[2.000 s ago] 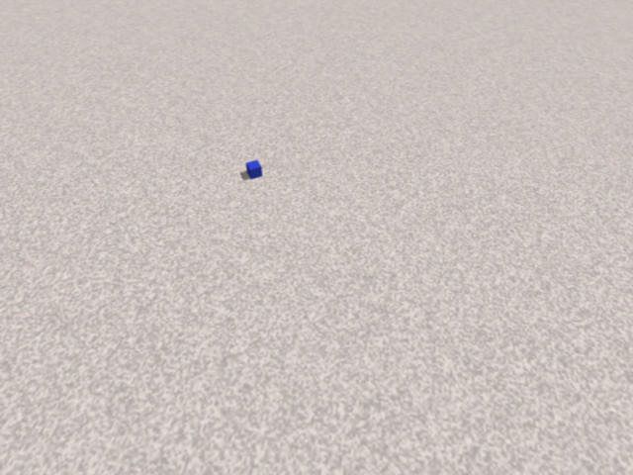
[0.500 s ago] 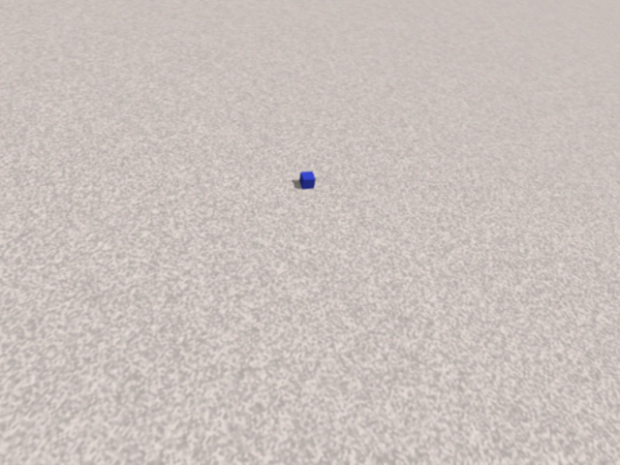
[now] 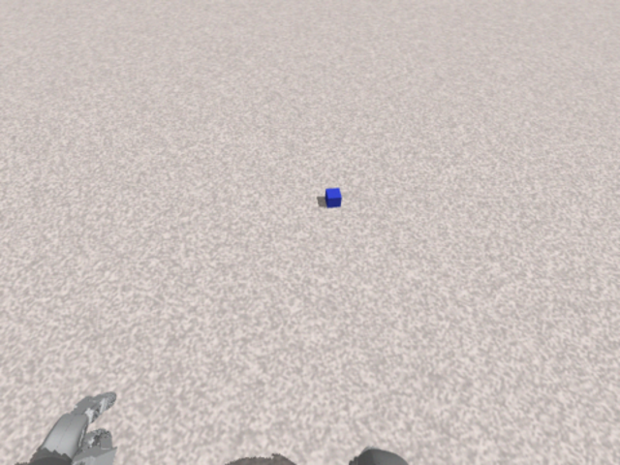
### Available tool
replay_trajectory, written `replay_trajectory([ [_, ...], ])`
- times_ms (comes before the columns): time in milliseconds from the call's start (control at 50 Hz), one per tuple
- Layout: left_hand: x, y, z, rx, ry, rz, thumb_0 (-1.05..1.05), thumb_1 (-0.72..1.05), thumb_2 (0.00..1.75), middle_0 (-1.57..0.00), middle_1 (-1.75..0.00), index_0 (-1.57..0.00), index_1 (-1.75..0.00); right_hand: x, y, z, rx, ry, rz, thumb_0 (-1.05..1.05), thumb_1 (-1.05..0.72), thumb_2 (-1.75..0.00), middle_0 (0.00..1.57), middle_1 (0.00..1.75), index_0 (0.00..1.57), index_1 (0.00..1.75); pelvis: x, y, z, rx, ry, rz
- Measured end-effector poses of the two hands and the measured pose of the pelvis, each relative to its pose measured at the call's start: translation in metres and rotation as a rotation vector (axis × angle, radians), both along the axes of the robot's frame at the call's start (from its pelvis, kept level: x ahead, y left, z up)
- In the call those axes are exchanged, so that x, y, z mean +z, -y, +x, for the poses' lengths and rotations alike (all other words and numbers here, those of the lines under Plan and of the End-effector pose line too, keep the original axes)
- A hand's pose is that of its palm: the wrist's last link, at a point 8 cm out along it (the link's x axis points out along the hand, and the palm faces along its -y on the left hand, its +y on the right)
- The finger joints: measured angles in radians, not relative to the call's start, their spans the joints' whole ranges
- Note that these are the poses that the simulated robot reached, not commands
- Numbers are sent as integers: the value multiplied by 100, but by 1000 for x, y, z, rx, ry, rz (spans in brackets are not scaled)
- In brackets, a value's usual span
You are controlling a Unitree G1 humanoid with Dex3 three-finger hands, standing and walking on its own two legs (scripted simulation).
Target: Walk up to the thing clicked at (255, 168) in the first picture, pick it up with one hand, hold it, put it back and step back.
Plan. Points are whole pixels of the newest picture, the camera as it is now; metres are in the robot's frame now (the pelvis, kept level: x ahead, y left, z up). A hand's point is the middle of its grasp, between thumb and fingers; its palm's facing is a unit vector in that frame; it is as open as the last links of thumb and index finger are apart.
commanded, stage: walk up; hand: left
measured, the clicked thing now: (333, 197) +1.22 -0.11 -0.72
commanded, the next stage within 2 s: none
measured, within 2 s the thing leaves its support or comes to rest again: neither
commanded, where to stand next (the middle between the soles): +0.88 -0.40 m, yaw +9 degrees
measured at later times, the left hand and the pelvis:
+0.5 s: hand (172, 375) +0.27 +0.22 -0.15, palm faces -0.02 -0.96 -0.28, open 7.4 cm; pelvis +0.24 -0.05 +0.01, yaw +2 degrees
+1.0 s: hand (259, 266) +0.47 +0.10 -0.12, palm faces +0.07 -0.94 -0.35, open 7.4 cm; pelvis +0.44 -0.19 +0.01, yaw +5 degrees
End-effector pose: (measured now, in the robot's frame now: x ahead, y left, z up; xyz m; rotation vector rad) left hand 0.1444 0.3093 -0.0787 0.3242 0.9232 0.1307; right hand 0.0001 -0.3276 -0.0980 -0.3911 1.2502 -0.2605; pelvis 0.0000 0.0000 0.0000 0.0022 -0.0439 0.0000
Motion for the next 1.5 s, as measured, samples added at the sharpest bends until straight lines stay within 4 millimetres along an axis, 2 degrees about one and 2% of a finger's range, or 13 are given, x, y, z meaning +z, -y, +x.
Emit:
replay_trajectory([
  [180, 0, 23, 5, 90, -138, -17, 1, 90, 90, -21, -30, -21, -30, 31, 22, 168, 151, 142, 15, 1, -91, -89, 21, 30, 21, 30, 20, 27, 89, 30, -8, -28],
  [280, -21, 19, 15, 151, -221, -32, 1, 90, 90, -21, -30, -21, -30, 40, 25, 246, 206, 156, -20, 0, -90, -89, 21, 30, 21, 30, 12, 33, 146, 51, -9, -39],
  [380, -47, 23, 49, 155, -305, -34, 1, 90, 90, -20, -30, -20, -30, 38, 31, 307, 208, 238, -71, 0, -90, -89, 21, 30, 21, 30, -5, 34, 197, 45, 0, -10],
  [560, -30, 54, 161, 84, -245, -45, 1, 90, 90, -20, -30, -20, -29, 51, 66, 343, 160, 204, -70, 0, -90, -89, 21, 30, 21, 30, 11, 68, 265, 29, 0, 14],
  [660, -14, 79, 224, 70, -202, -9, 1, 90, 90, -20, -30, -20, -29, 40, 110, 359, 129, 143, -60, 0, -90, -89, 21, 30, 21, 30, 10, 101, 307, 34, -10, 18],
  [760, -7, 109, 279, 88, -122, 64, 1, 90, 90, -20, -30, -20, -30, 10, 166, 394, 97, 83, -69, 1, -90, -89, 21, 30, 21, 30, -7, 145, 353, 50, -10, 1],
  [820, 0, 130, 293, 119, -98, 63, 1, 90, 90, -20, -30, -20, -29, 5, 178, 426, 95, 61, -57, 1, -90, -89, 21, 30, 21, 30, -3, 160, 373, 62, -7, 2],
  [940, 2, 160, 303, 154, -158, 37, 1, 90, 90, -20, -30, -21, -30, 15, 177, 498, 175, 109, -1, 1, -91, -89, 21, 30, 21, 30, 11, 179, 415, 73, -12, -6],
  [1060, -27, 173, 324, 177, -219, -10, 1, 90, 90, -21, -30, -21, -30, 21, 178, 556, 223, 145, -22, 0, -90, -89, 21, 30, 21, 30, 1, 188, 463, 89, -11, -19],
  [1140, -44, 189, 357, 150, -262, -28, 1, 90, 90, -20, -30, -20, -30, 27, 194, 573, 181, 179, -62, 0, -90, -89, 21, 30, 21, 30, -4, 199, 487, 84, 2, 11],
  [1340, -27, 238, 450, 90, -223, -32, 1, 90, 90, -20, -30, -20, -30, 44, 270, 586, 123, 102, -110, 0, -90, -89, 21, 30, 21, 30, 8, 254, 541, 61, 1, 24],
  [1420, -17, 261, 485, 92, -201, 13, 1, 90, 90, -20, -30, -20, -30, 32, 317, 603, 104, 68, -110, 0, -90, -89, 21, 30, 21, 30, 1, 289, 569, 60, -5, 25],
  [1500, -15, 286, 506, 123, -152, 76, 1, 90, 90, -20, -30, -20, -30, 6, 359, 635, 88, 32, -118, 1, -90, -89, 21, 30, 21, 30, -14, 325, 596, 70, -4, 2],
])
